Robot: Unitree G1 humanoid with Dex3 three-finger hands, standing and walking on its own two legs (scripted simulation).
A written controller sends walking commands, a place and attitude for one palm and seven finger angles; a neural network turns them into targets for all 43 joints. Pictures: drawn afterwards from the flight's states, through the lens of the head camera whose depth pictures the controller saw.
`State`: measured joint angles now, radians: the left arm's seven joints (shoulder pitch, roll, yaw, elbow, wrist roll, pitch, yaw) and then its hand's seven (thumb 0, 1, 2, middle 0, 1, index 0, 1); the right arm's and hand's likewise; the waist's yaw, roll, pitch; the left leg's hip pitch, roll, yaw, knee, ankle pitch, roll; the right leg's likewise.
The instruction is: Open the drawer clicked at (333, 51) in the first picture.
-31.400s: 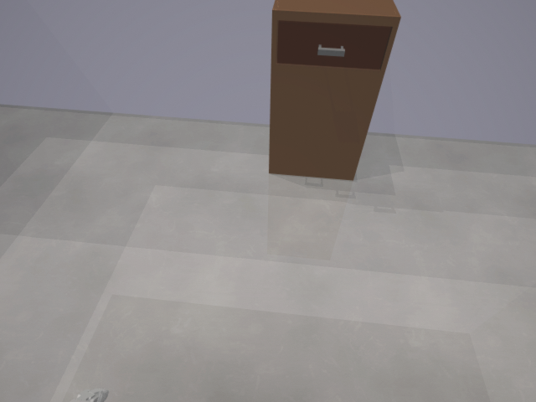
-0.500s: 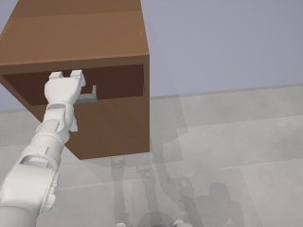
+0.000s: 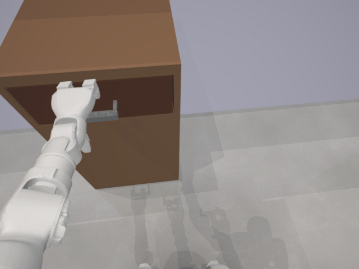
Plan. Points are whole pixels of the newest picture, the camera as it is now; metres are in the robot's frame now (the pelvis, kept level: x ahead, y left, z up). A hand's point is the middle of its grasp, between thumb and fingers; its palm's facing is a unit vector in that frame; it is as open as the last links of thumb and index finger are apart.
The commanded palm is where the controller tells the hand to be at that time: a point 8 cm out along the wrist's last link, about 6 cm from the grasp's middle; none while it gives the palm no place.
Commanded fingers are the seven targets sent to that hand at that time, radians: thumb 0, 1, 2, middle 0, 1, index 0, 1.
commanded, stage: re-aim the fingers above the handle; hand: left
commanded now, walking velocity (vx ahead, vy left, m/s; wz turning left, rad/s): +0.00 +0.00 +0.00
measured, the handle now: (99, 110) +0.53 +0.21 -0.03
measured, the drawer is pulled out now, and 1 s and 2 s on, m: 0.00 0.00 0.00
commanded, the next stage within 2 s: lower the fingers behind the handle in 0.86 s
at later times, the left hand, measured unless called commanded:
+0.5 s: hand (88, 117) +0.47 +0.22 +0.02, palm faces -0.07 -0.03 -1.00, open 13.8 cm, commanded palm +0.45 +0.22 +0.08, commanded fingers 0.00 -0.50 0.30 -0.30 -1.20 -0.30 -1.20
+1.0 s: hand (89, 116) +0.48 +0.21 +0.02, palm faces -0.04 -0.04 -1.00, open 13.8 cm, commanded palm +0.46 +0.22 +0.08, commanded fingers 0.00 -0.50 0.30 -0.30 -1.20 -0.30 -1.20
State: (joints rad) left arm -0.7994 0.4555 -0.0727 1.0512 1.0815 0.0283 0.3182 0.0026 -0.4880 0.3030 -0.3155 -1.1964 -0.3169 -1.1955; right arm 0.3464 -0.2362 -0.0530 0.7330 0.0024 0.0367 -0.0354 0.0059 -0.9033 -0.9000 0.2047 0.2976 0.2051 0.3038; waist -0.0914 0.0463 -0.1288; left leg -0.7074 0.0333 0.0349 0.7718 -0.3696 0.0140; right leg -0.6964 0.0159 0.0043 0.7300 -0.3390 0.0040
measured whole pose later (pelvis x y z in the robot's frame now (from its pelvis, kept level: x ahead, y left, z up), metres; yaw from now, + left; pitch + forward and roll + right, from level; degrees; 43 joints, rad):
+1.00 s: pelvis +0.00 +0.00 +0.00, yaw +0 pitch +18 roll -1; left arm -0.78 0.44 -0.05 1.03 1.09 -0.03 0.33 0.00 -0.49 0.30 -0.32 -1.20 -0.32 -1.20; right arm 0.34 -0.25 -0.05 0.73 0.00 0.05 -0.04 0.01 -0.90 -0.90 0.20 0.30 0.20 0.30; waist -0.10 0.04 -0.14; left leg -0.72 0.04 0.03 0.78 -0.38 0.01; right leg -0.70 0.02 0.00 0.73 -0.35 0.00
